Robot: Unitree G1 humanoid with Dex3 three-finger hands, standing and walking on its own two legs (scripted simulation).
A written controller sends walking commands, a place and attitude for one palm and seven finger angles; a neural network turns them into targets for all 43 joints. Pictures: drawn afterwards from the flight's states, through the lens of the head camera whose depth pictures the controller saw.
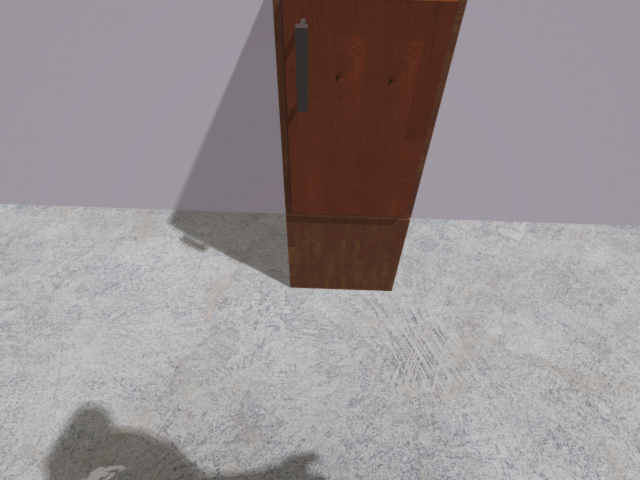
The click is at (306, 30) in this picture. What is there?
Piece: cupboard door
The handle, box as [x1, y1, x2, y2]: [295, 18, 307, 111]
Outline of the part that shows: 301,18 300,23 295,25 297,111 307,111 307,24 305,23 305,18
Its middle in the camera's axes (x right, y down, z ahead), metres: -0.04 -0.38 +0.85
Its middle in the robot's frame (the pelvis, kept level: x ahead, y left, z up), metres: +0.90 +0.09 +0.12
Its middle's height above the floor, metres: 0.89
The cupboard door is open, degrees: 0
